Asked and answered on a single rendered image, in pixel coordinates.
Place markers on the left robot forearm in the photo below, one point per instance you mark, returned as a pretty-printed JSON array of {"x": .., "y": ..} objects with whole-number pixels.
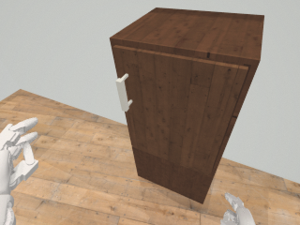
[{"x": 7, "y": 216}]

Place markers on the left robot hand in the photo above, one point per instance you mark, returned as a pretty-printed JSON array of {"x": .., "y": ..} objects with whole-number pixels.
[{"x": 11, "y": 146}]

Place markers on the right robot hand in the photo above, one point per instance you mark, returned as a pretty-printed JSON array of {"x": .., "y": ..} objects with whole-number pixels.
[{"x": 242, "y": 215}]

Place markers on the handle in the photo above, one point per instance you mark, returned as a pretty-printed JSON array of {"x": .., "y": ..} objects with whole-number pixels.
[{"x": 122, "y": 93}]

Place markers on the cupboard door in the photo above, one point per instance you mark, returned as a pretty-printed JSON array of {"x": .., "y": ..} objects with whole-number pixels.
[{"x": 181, "y": 106}]

